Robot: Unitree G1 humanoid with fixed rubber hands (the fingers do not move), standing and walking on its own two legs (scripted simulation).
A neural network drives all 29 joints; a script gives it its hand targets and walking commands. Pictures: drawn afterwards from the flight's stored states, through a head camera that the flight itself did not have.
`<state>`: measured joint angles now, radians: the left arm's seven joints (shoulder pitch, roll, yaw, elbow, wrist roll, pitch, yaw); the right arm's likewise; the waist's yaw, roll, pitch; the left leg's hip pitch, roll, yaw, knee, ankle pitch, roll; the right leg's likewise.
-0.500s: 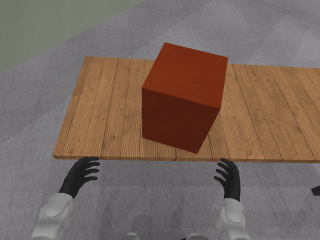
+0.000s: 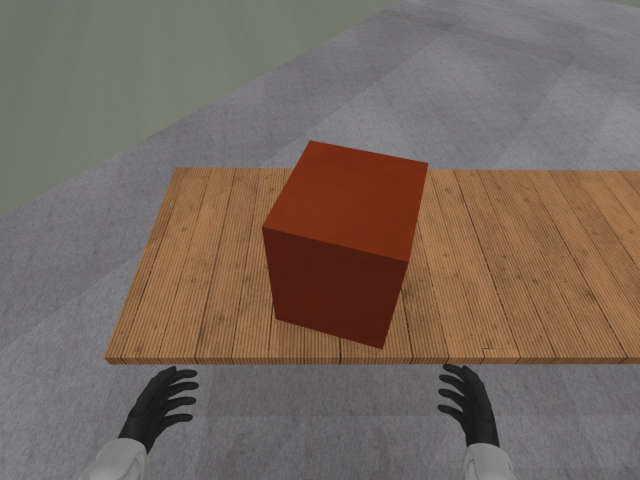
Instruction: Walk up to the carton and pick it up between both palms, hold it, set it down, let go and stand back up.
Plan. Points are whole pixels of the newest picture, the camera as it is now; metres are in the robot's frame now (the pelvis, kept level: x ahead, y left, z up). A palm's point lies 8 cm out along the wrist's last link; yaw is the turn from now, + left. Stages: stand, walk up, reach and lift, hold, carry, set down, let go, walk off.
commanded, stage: set down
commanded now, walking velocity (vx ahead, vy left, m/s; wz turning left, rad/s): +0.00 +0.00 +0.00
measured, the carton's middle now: (346, 246) +0.50 -0.04 -0.04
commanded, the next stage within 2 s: let go in 0.62 s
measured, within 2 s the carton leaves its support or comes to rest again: neither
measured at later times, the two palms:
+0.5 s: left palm (147, 469) +0.17 +0.22 -0.07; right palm (513, 473) +0.16 -0.22 -0.07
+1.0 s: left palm out of the picture +0.16 +0.21 -0.07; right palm out of the picture +0.14 -0.24 -0.08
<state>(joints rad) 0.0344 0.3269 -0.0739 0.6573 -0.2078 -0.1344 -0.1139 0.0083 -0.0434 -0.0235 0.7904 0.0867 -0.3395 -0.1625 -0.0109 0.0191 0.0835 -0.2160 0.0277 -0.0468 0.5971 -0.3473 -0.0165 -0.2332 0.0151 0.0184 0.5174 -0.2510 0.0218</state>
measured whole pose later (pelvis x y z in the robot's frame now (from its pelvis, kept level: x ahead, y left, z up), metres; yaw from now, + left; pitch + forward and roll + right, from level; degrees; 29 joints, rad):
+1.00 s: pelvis +0.00 -0.01 +0.01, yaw -2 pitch -6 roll +0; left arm 0.20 0.19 -0.01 0.53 -0.03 0.14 0.03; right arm 0.19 -0.17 -0.05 0.72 -0.04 -0.18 0.02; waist 0.02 0.00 0.12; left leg -0.03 0.04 0.02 0.40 -0.27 -0.03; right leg -0.10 0.01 0.05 0.40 -0.20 0.01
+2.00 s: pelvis -0.07 -0.02 +0.00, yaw +0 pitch -4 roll +2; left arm 0.42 0.22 0.01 0.88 0.03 0.00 0.01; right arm 0.38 -0.25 0.00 0.96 -0.02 0.01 0.00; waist 0.00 0.01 0.02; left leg -0.26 -0.01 -0.04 0.55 -0.30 -0.02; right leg -0.33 -0.01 0.05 0.56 -0.18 0.00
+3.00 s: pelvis -0.05 -0.04 +0.00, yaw +1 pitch -2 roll +1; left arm 0.43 0.19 0.01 0.95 0.01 0.02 0.03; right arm 0.31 -0.20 -0.02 0.92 -0.02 -0.01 -0.03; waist 0.03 -0.03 0.01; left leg -0.27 0.01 0.02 0.59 -0.28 -0.01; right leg -0.20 -0.03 -0.04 0.62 -0.40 0.00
